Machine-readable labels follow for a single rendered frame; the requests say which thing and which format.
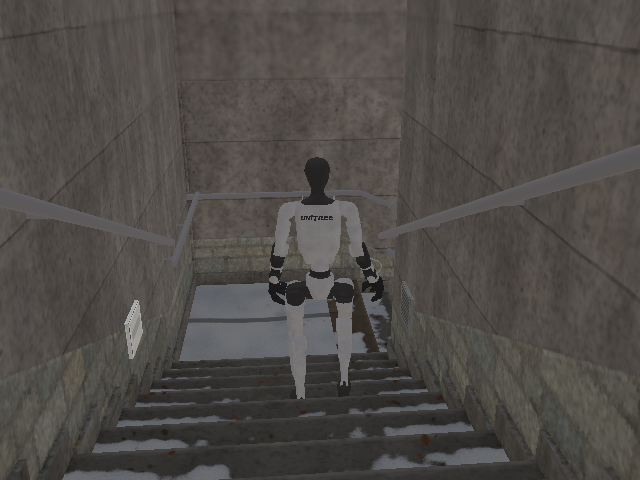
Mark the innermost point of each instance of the left robot forearm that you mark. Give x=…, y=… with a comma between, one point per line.
x=276, y=267

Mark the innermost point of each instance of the robot left hand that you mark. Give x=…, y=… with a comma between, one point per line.
x=273, y=288

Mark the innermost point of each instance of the robot left upper arm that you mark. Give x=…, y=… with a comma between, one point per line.
x=286, y=211

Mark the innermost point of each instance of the right robot forearm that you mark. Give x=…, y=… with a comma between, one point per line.
x=366, y=266

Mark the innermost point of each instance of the right robot thigh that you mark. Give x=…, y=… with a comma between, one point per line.
x=343, y=291

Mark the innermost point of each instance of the left robot thigh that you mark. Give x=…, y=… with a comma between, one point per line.
x=295, y=301

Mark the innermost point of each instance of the robot right hand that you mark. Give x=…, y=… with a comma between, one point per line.
x=377, y=286

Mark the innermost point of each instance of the robot right upper arm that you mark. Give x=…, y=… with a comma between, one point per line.
x=350, y=211

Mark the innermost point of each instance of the robot thigh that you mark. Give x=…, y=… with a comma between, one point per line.
x=343, y=291
x=295, y=301

